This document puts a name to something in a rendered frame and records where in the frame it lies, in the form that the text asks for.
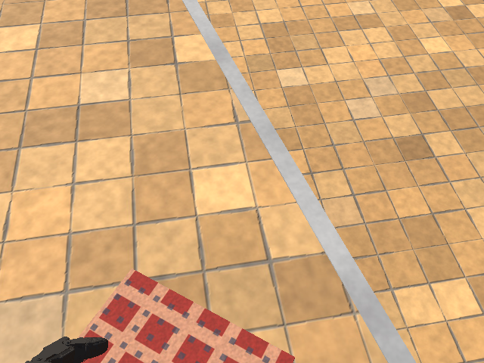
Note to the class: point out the robot left hand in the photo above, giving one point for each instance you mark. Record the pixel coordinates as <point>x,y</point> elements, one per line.
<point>65,350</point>

